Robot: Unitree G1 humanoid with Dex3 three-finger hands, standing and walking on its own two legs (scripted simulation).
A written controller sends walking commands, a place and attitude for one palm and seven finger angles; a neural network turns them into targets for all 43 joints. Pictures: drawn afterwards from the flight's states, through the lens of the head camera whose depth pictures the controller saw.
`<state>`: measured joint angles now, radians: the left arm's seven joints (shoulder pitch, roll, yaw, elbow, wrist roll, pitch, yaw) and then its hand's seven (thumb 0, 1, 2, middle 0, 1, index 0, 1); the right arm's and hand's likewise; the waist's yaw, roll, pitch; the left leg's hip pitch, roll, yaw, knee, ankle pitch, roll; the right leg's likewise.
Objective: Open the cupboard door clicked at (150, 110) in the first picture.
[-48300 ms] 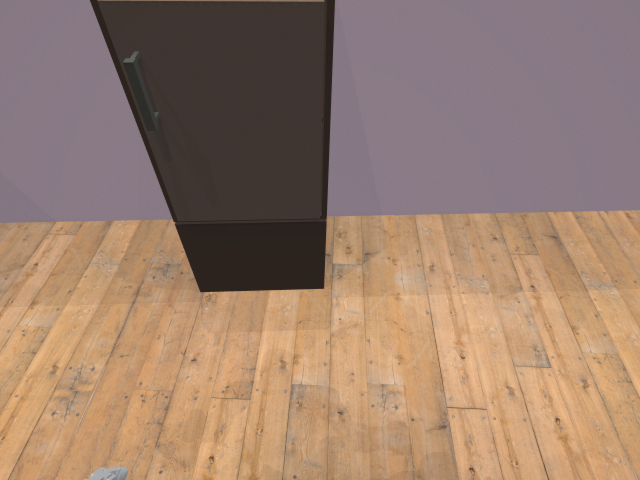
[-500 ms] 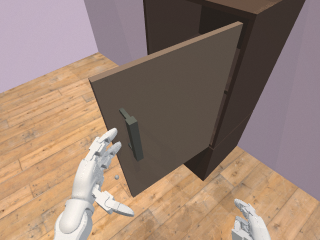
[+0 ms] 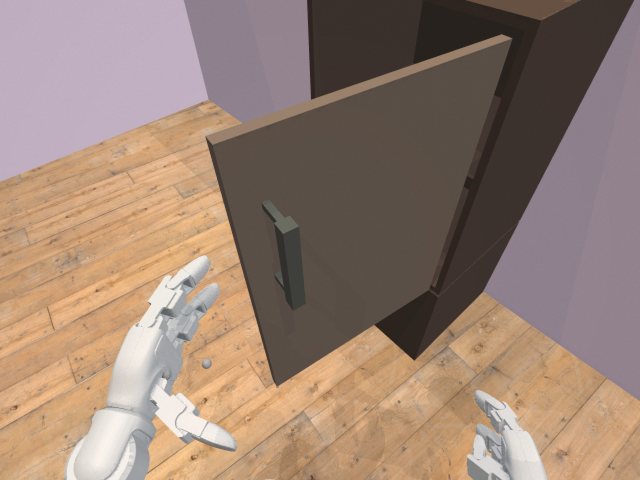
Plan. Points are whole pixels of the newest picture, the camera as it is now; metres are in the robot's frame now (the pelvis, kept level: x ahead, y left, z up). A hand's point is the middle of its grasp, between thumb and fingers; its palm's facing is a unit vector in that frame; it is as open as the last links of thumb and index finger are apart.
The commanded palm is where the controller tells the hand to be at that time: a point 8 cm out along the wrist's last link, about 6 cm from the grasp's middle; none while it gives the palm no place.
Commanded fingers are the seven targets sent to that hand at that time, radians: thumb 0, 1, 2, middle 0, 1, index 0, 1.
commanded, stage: draw the hand back to the body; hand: left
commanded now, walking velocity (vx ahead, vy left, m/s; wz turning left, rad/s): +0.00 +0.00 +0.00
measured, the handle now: (283, 257) +0.36 +0.07 +0.10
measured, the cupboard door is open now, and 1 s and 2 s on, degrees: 82 82 82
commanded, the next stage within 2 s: step back with the hand held close in 1.46 s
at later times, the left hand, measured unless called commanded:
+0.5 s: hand (128, 356) +0.21 +0.20 +0.14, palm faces +0.12 -0.97 -0.21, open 15.6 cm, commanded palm +0.17 +0.25 +0.16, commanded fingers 0.00 -0.08 0.48 -0.17 -0.30 -0.17 -0.30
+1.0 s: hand (51, 306) +0.23 +0.26 +0.18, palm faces +0.37 -0.84 -0.40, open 10.0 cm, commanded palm +0.18 +0.31 +0.20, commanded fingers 0.00 0.80 0.86 -0.20 -0.30 -0.20 -0.30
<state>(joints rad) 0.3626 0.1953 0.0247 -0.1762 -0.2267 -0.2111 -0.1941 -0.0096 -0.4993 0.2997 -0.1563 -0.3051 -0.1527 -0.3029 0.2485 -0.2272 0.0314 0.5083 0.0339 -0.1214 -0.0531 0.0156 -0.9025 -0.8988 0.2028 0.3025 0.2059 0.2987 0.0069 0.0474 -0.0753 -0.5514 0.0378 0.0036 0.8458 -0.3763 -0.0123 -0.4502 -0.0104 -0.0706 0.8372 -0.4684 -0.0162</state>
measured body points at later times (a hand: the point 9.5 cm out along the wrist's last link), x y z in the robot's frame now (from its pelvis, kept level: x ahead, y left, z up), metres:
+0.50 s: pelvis +0.00 +0.01 +0.02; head -0.01 +0.00 +0.47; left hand +0.20 +0.25 +0.15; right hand +0.19 -0.20 -0.04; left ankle +0.03 +0.13 -0.70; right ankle -0.02 -0.11 -0.70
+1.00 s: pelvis +0.03 +0.02 +0.04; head +0.02 +0.01 +0.49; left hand +0.21 +0.30 +0.20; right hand +0.21 -0.20 -0.04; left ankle +0.03 +0.13 -0.70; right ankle -0.02 -0.11 -0.70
